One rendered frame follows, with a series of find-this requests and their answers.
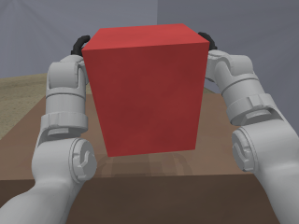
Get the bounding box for pedestal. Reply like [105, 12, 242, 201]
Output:
[0, 93, 280, 224]

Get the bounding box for carton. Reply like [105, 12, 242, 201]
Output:
[81, 23, 210, 157]

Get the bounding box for right robot upper arm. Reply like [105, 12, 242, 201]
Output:
[232, 119, 299, 224]

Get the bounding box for robot right forearm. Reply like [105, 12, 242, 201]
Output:
[205, 49, 299, 143]

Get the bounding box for robot right hand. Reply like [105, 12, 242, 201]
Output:
[198, 32, 218, 51]

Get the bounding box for robot left hand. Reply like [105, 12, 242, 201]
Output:
[71, 35, 91, 57]

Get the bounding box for left robot upper arm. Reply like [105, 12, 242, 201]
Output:
[0, 137, 97, 224]

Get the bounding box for robot left forearm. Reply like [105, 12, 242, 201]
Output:
[31, 54, 90, 176]

